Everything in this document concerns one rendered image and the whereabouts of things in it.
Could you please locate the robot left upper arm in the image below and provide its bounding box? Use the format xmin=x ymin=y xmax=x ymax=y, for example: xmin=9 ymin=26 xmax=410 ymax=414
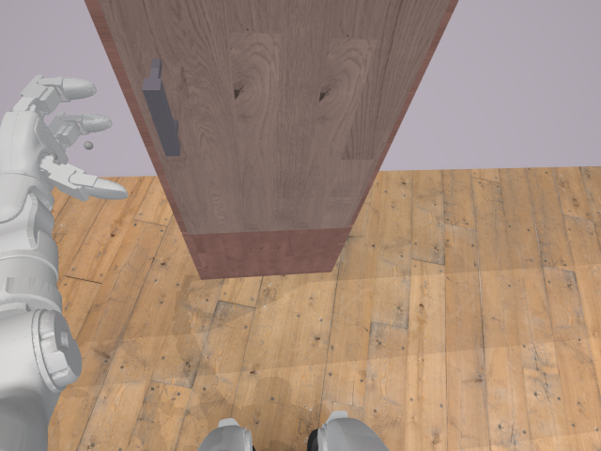
xmin=0 ymin=308 xmax=82 ymax=451

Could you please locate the robot right thigh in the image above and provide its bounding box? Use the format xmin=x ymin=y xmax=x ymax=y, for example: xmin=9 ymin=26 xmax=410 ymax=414
xmin=317 ymin=417 xmax=390 ymax=451

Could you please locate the right robot shin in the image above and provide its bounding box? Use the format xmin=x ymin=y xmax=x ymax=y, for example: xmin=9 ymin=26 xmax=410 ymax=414
xmin=318 ymin=411 xmax=348 ymax=451

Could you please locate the handle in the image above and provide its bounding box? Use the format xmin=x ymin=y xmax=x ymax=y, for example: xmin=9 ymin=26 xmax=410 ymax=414
xmin=142 ymin=58 xmax=180 ymax=156

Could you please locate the left robot forearm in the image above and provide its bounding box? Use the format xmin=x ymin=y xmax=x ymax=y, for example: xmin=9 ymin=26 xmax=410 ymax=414
xmin=0 ymin=174 xmax=62 ymax=319

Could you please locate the cupboard door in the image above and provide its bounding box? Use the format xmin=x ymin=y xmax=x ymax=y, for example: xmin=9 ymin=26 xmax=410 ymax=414
xmin=98 ymin=0 xmax=451 ymax=235

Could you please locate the robot left hand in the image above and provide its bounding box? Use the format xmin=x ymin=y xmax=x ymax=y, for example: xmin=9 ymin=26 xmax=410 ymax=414
xmin=0 ymin=75 xmax=128 ymax=201

